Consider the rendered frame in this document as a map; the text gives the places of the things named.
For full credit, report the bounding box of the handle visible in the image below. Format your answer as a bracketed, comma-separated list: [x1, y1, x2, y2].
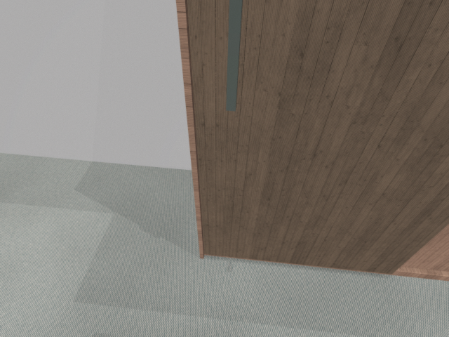
[226, 0, 243, 111]

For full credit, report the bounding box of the wardrobe door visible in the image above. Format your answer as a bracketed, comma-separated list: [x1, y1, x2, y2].
[402, 224, 449, 272]
[187, 0, 449, 274]

